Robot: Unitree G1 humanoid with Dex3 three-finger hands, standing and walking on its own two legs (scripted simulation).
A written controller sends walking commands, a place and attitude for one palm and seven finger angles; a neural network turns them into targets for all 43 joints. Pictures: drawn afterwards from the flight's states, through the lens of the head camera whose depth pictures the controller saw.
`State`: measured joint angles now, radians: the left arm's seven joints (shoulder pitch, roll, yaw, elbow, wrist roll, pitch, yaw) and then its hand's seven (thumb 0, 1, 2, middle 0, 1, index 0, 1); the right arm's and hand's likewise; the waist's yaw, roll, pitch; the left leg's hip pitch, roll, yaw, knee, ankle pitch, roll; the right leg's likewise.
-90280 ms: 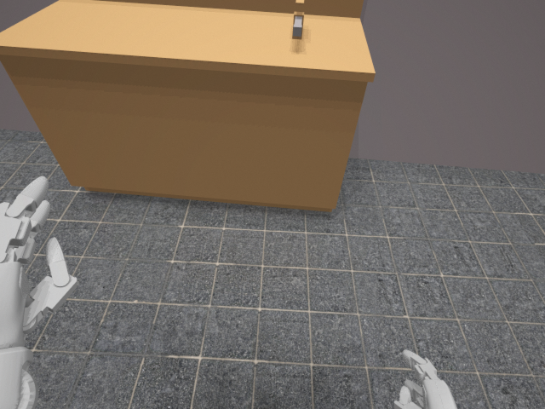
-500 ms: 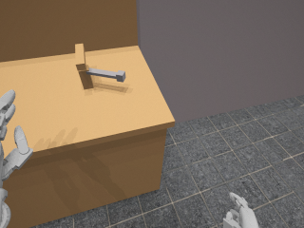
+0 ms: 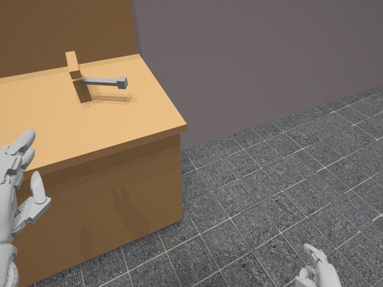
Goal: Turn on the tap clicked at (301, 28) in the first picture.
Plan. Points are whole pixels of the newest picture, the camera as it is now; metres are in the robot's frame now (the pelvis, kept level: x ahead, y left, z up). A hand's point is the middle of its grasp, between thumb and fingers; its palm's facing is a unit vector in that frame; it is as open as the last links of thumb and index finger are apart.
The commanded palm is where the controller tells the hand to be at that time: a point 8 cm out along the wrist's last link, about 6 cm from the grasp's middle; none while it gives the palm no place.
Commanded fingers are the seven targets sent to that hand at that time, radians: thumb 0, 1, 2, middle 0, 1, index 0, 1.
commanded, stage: stop stepping back and stand still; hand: left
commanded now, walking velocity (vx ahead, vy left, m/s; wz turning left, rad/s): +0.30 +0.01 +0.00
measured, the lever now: (122, 82) +0.68 +0.24 +0.09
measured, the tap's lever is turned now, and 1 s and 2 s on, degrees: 60 60 60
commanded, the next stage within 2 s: stand and check the lever's angle in 0.50 s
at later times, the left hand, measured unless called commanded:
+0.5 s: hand (16, 232) +0.16 +0.25 +0.16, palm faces +0.43 -0.84 -0.34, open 7.4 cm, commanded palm +0.11 +0.30 +0.18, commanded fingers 0.00 0.90 0.90 -0.20 -0.30 -0.20 -0.30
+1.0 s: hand (14, 211) +0.20 +0.27 +0.16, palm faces +0.40 -0.84 -0.37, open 7.4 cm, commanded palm +0.14 +0.31 +0.18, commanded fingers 0.00 0.90 0.90 -0.20 -0.30 -0.20 -0.30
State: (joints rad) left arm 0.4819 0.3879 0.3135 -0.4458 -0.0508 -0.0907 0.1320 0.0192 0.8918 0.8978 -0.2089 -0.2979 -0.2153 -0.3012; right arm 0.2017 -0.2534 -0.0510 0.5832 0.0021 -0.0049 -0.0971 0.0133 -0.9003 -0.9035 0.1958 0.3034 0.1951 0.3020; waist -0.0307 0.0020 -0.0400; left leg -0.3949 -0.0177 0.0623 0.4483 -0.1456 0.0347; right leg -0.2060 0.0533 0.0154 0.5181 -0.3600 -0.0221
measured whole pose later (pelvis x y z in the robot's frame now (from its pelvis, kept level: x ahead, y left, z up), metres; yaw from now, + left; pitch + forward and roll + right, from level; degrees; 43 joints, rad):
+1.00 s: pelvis -0.01 +0.03 +0.01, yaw +1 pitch +0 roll -1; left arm 0.46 0.34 0.30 -0.46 -0.06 -0.12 0.14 0.02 0.89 0.90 -0.21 -0.30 -0.21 -0.30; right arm 0.15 -0.19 0.00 0.59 0.00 -0.07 -0.07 0.01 -0.90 -0.90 0.20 0.30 0.20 0.30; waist 0.01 0.02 0.01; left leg -0.22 0.03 0.05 0.49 -0.25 0.01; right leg -0.18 0.04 -0.02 0.44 -0.25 -0.03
